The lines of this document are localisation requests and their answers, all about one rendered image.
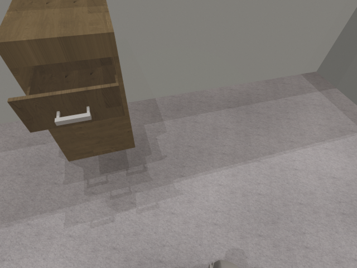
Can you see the cabinet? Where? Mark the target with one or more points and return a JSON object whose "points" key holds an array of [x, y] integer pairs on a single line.
{"points": [[40, 32]]}

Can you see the drawer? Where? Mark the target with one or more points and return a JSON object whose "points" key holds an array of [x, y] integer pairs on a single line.
{"points": [[69, 87]]}

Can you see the handle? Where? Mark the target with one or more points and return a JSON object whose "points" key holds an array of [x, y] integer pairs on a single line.
{"points": [[72, 119]]}

